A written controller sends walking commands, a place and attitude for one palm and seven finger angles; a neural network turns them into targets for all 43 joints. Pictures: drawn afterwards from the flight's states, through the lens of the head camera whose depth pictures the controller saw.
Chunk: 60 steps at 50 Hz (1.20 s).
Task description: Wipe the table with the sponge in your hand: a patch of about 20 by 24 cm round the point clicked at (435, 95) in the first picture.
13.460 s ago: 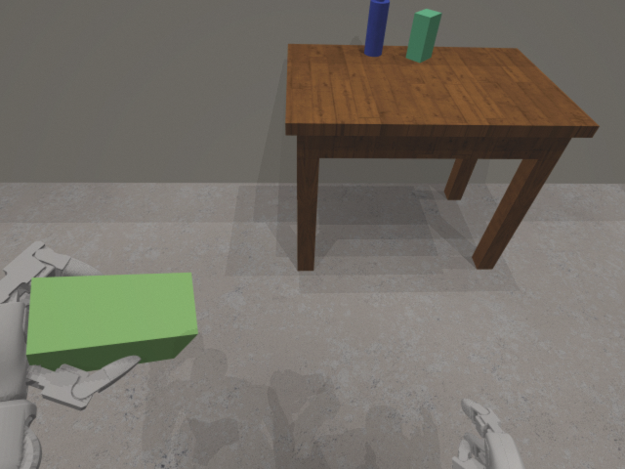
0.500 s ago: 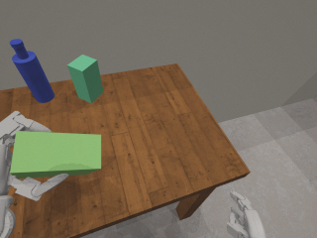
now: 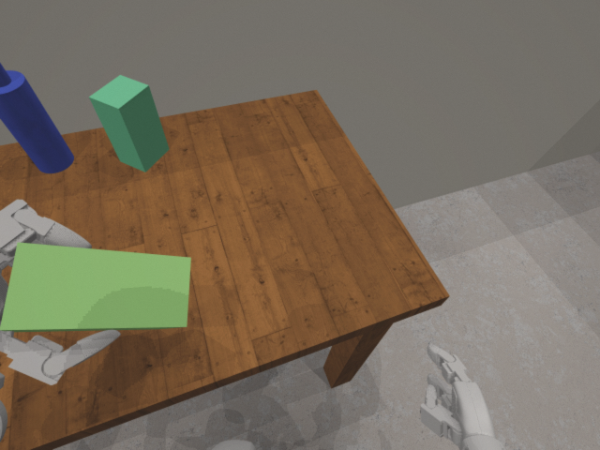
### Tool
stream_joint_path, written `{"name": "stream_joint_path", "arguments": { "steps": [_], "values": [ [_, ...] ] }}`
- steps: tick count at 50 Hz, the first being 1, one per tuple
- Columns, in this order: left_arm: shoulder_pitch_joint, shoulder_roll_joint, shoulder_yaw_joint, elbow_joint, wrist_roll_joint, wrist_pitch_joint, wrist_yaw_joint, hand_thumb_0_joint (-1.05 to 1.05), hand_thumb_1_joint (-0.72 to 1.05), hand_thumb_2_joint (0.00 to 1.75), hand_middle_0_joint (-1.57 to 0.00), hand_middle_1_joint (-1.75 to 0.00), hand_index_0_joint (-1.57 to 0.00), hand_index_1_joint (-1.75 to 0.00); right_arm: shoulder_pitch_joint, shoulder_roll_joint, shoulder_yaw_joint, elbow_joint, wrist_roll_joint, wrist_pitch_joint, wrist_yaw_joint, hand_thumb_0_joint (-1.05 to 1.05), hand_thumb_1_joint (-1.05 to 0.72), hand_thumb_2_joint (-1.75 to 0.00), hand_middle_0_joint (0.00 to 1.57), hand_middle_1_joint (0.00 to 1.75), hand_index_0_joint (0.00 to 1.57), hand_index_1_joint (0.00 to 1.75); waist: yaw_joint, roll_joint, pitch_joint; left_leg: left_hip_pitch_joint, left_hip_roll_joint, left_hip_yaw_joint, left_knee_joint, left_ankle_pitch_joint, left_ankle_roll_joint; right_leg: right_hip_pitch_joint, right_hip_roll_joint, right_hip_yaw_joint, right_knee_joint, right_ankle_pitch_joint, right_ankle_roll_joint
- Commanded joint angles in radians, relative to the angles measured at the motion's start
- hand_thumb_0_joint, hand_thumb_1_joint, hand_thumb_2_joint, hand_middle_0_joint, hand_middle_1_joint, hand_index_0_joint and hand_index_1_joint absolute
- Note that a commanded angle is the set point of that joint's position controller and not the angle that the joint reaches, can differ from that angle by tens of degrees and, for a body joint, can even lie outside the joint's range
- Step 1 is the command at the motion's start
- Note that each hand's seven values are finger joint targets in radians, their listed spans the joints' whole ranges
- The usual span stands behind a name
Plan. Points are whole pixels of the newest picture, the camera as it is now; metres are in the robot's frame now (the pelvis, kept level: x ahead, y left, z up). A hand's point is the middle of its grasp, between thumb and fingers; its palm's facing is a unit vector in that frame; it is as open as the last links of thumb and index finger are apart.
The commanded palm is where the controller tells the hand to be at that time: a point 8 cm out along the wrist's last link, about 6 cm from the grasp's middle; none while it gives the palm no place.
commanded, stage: shuffle to correct the standing spot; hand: left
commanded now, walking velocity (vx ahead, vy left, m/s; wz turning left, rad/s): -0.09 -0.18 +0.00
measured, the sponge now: (127, 295) +0.23 +0.20 +0.14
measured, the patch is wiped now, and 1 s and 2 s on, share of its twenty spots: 0.00 0.00 0.00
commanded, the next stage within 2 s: come to a stop and stand still in 0.16 s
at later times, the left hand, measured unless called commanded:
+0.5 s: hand (120, 273) +0.24 +0.20 +0.16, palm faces +0.30 -0.85 -0.44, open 10.5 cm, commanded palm +0.18 +0.25 +0.18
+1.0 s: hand (61, 256) +0.25 +0.26 +0.16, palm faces +0.36 -0.85 -0.38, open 10.5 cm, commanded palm +0.20 +0.30 +0.18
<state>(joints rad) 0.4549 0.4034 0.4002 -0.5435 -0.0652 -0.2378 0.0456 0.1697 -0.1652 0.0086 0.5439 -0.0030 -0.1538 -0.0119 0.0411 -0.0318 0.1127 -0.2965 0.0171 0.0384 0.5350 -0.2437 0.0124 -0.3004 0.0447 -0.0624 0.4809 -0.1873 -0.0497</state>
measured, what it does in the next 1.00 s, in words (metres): stands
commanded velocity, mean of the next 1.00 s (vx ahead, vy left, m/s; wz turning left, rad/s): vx -0.04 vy -0.04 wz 0.00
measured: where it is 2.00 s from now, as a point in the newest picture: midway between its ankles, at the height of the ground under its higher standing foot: outside the picture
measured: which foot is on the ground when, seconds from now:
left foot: down 0.00-1.00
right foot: down 0.00-1.00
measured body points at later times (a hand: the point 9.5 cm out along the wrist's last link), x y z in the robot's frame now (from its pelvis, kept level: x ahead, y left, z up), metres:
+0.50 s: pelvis +0.02 -0.03 +0.00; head +0.06 -0.03 +0.45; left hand +0.22 +0.25 +0.18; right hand +0.17 -0.28 -0.08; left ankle +0.01 +0.10 -0.73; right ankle +0.04 -0.09 -0.74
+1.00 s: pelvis +0.04 +0.02 +0.01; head +0.06 +0.04 +0.46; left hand +0.23 +0.31 +0.18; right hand +0.24 -0.20 -0.06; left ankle +0.01 +0.10 -0.73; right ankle +0.04 -0.08 -0.73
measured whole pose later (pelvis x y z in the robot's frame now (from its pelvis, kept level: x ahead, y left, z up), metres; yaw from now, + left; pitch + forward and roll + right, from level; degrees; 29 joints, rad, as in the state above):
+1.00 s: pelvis +0.04 +0.02 +0.01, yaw +1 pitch +0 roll -1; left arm 0.46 0.38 0.33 -0.49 -0.05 -0.15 0.10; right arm 0.17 -0.19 0.03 0.56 0.01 -0.10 -0.04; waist 0.02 -0.03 0.04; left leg -0.16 -0.04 -0.02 0.41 -0.26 0.04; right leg -0.18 0.03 -0.06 0.36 -0.18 -0.03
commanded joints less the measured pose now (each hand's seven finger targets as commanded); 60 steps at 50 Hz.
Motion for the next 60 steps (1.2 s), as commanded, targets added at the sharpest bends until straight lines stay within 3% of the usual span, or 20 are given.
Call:
{"name": "stream_joint_path", "arguments": {
  "steps": [1, 2, 3, 6, 7, 8, 10, 12, 14, 17, 21, 22, 24, 26, 29, 31, 35, 43, 54, 60],
  "values": [
    [-0.081, 0.161, 0.111, -0.22, -0.031, -0.05, 0.038, 0.0, 0.1, 1.3, -1.2, -1.6, -1.2, -1.6, -0.03, -0.154, -0.072, -0.144, 0.011, -0.062, -0.03, 0.0, -0.9, -0.9, 0.2, 0.3, 0.2, 0.3, -0.018, 0.014, -0.219, -0.014, 0.05, -0.057, -0.018, -0.148, -0.002, 0.047, -0.16, 0.239, -0.173, -0.071, 0.005],
    [-0.069, 0.171, 0.12, -0.228, -0.032, -0.041, 0.047, 0.0, 0.1, 1.3, -1.2, -1.6, -1.2, -1.6, -0.041, -0.152, -0.07, -0.138, 0.019, -0.065, -0.03, 0.0, -0.9, -0.9, 0.2, 0.3, 0.2, 0.3, -0.023, -0.006, -0.207, 0.052, 0.025, -0.038, 0.03, -0.163, -0.005, -0.052, -0.175, 0.277, -0.238, -0.169, -0.009],
    [-0.088, 0.135, 0.076, -0.219, -0.034, -0.038, 0.046, 0.0, 0.1, 1.3, -1.2, -1.6, -1.2, -1.6, -0.028, -0.146, -0.064, -0.129, 0.011, -0.059, -0.033, 0.0, -0.9, -0.9, 0.2, 0.3, 0.2, 0.3, -0.034, -0.022, -0.21, 0.075, 0.012, -0.028, 0.07, -0.155, -0.003, -0.089, -0.2, 0.277, -0.27, -0.258, -0.016],
    [-0.084, 0.17, 0.102, -0.235, -0.03, -0.024, 0.064, 0.0, 0.1, 1.3, -1.2, -1.6, -1.2, -1.6, -0.018, -0.15, -0.066, -0.115, 0.008, -0.057, -0.041, 0.0, -0.9, -0.9, 0.2, 0.3, 0.2, 0.3, -0.04, -0.022, -0.229, 0.086, 0.013, -0.033, 0.068, -0.1, 0.0, -0.072, -0.205, 0.244, -0.254, -0.243, -0.013],
    [-0.052, 0.179, 0.117, -0.232, -0.032, -0.018, 0.074, 0.0, 0.1, 1.3, -1.2, -1.6, -1.2, -1.6, -0.042, -0.154, -0.063, -0.112, 0.018, -0.056, -0.041, 0.0, -0.9, -0.9, 0.2, 0.3, 0.2, 0.3, -0.041, 0.02, -0.227, 0.12, 0.021, -0.04, 0.038, -0.092, 0.004, -0.103, -0.186, 0.236, -0.251, -0.244, -0.006],
    [-0.05, 0.149, 0.086, -0.23, -0.035, -0.021, 0.068, 0.0, 0.1, 1.3, -1.2, -1.6, -1.2, -1.6, -0.031, -0.151, -0.061, -0.111, 0.012, -0.05, -0.044, 0.0, -0.9, -0.9, 0.2, 0.3, 0.2, 0.3, -0.042, 0.039, -0.231, 0.086, 0.035, -0.05, -0.018, -0.092, 0.011, -0.054, -0.168, 0.193, -0.222, -0.23, 0.009],
    [-0.045, 0.183, 0.117, -0.242, -0.035, -0.025, 0.067, 0.0, 0.1, 1.3, -1.2, -1.6, -1.2, -1.6, -0.036, -0.165, -0.07, -0.123, 0.015, -0.049, -0.049, 0.0, -0.9, -0.9, 0.2, 0.3, 0.2, 0.3, -0.035, 0.069, -0.204, 0.023, 0.073, -0.086, -0.088, -0.111, 0.021, -0.009, -0.128, 0.172, -0.196, -0.213, 0.053],
    [-0.011, 0.202, 0.146, -0.232, -0.033, -0.025, 0.07, 0.0, 0.1, 1.3, -1.2, -1.6, -1.2, -1.6, -0.064, -0.164, -0.068, -0.128, 0.023, -0.049, -0.05, 0.0, -0.9, -0.9, 0.2, 0.3, 0.2, 0.3, -0.03, 0.109, -0.178, -0.018, 0.101, -0.104, -0.141, -0.127, 0.027, 0.01, -0.101, 0.158, -0.178, -0.203, 0.071],
    [-0.009, 0.188, 0.134, -0.224, -0.031, -0.032, 0.061, 0.0, 0.1, 1.3, -1.2, -1.6, -1.2, -1.6, -0.054, -0.169, -0.068, -0.134, 0.018, -0.045, -0.051, 0.0, -0.9, -0.9, 0.2, 0.3, 0.2, 0.3, -0.022, 0.129, -0.19, -0.102, 0.128, -0.127, -0.162, -0.056, 0.039, 0.123, -0.086, 0.139, -0.101, -0.069, 0.088],
    [0.037, 0.179, 0.137, -0.19, -0.027, -0.031, 0.073, 0.0, 0.1, 1.3, -1.2, -1.6, -1.2, -1.6, -0.05, -0.165, -0.065, -0.127, 0.028, -0.052, -0.044, 0.0, -0.9, -0.9, 0.2, 0.3, 0.2, 0.3, -0.018, 0.093, -0.261, -0.017, 0.065, -0.073, -0.075, 0.011, 0.02, 0.155, -0.131, 0.19, -0.15, 0.04, 0.079],
    [0.034, 0.166, 0.111, -0.182, -0.024, -0.02, 0.094, 0.0, 0.1, 1.3, -1.2, -1.6, -1.2, -1.6, -0.019, -0.168, -0.063, -0.111, 0.034, -0.043, -0.041, 0.0, -0.9, -0.9, 0.2, 0.3, 0.2, 0.3, -0.03, -0.057, -0.252, 0.024, 0.006, -0.058, 0.071, -0.032, 0.004, 0.103, -0.247, 0.307, -0.283, -0.068, 0.052],
    [0.043, 0.173, 0.116, -0.18, -0.023, -0.014, 0.101, 0.0, 0.1, 1.3, -1.2, -1.6, -1.2, -1.6, -0.037, -0.17, -0.059, -0.097, 0.034, -0.041, -0.04, 0.0, -0.9, -0.9, 0.2, 0.3, 0.2, 0.3, -0.031, -0.044, -0.244, 0.061, 0.007, -0.071, 0.066, -0.019, 0.005, 0.062, -0.249, 0.304, -0.284, -0.07, 0.029],
    [0.008, 0.159, 0.091, -0.177, -0.021, -0.012, 0.102, 0.0, 0.1, 1.3, -1.2, -1.6, -1.2, -1.6, -0.04, -0.165, -0.047, -0.091, 0.027, -0.038, -0.044, 0.0, -0.9, -0.9, 0.2, 0.3, 0.2, 0.3, -0.038, -0.029, -0.228, 0.077, 0.014, -0.084, -0.003, -0.009, 0.012, 0.061, -0.228, 0.254, -0.268, -0.084, 0.029],
    [-0.006, 0.162, 0.088, -0.181, -0.014, -0.013, 0.102, 0.0, 0.1, 1.3, -1.2, -1.6, -1.2, -1.6, -0.052, -0.17, -0.049, -0.089, 0.024, -0.038, -0.049, 0.0, -0.9, -0.9, 0.2, 0.3, 0.2, 0.3, -0.031, -0.001, -0.228, 0.108, 0.04, -0.1, -0.067, 0.073, 0.023, 0.094, -0.191, 0.22, -0.235, -0.002, 0.054],
    [-0.031, 0.172, 0.093, -0.2, -0.008, -0.011, 0.105, 0.0, 0.1, 1.3, -1.2, -1.6, -1.2, -1.6, -0.072, -0.167, -0.048, -0.093, 0.022, -0.027, -0.05, 0.0, -0.9, -0.9, 0.2, 0.3, 0.2, 0.3, -0.031, 0.089, -0.268, 0.109, 0.068, -0.114, -0.113, 0.23, 0.023, 0.217, -0.151, 0.164, -0.135, 0.259, 0.058],
    [-0.041, 0.158, 0.077, -0.213, -0.007, -0.008, 0.101, 0.0, 0.1, 1.3, -1.2, -1.6, -1.2, -1.6, -0.065, -0.166, -0.051, -0.103, 0.026, -0.025, -0.046, 0.0, -0.9, -0.9, 0.2, 0.3, 0.2, 0.3, -0.03, 0.086, -0.292, 0.109, 0.076, -0.121, -0.112, 0.309, 0.015, 0.277, -0.15, 0.154, -0.098, 0.381, 0.05],
    [-0.019, 0.143, 0.065, -0.199, -0.007, 0.005, 0.092, 0.0, 0.1, 1.3, -1.2, -1.6, -1.2, -1.6, -0.063, -0.163, -0.05, -0.112, 0.025, -0.014, -0.04, 0.0, -0.9, -0.9, 0.2, 0.3, 0.2, 0.3, -0.033, 0.067, -0.294, 0.119, 0.084, -0.131, -0.118, 0.4, 0.006, 0.307, -0.145, 0.134, -0.082, 0.445, 0.028],
    [-0.04, 0.127, 0.047, -0.173, -0.005, 0.014, 0.081, 0.0, 0.1, 1.3, -1.2, -1.6, -1.2, -1.6, -0.054, -0.153, -0.039, -0.129, 0.025, 0.008, -0.041, 0.0, -0.9, -0.9, 0.2, 0.3, 0.2, 0.3, -0.034, 0.096, -0.236, 0.089, 0.088, -0.15, -0.181, 0.301, 0.001, 0.271, -0.129, 0.119, -0.112, 0.289, 0.02],
    [-0.08, 0.137, 0.044, -0.197, 0.005, 0.0, 0.078, 0.0, 0.1, 1.3, -1.2, -1.6, -1.2, -1.6, -0.042, -0.16, -0.041, -0.129, 0.02, -0.005, -0.041, 0.0, -0.9, -0.9, 0.2, 0.3, 0.2, 0.3, -0.032, 0.126, -0.244, 0.072, 0.089, -0.17, -0.202, 0.331, -0.032, 0.29, -0.117, 0.08, -0.098, 0.25, 0.019],
    [-0.064, 0.132, 0.048, -0.18, 0.005, -0.01, 0.073, 0.0, 0.1, 1.3, -1.2, -1.6, -1.2, -1.6, -0.033, -0.164, -0.045, -0.127, 0.021, -0.008, -0.038, 0.0, -0.9, -0.9, 0.2, 0.3, 0.2, 0.3, -0.032, 0.114, -0.224, 0.029, 0.087, -0.177, -0.225, 0.239, -0.035, 0.291, -0.112, 0.076, -0.101, 0.195, 0.021]
  ]
}}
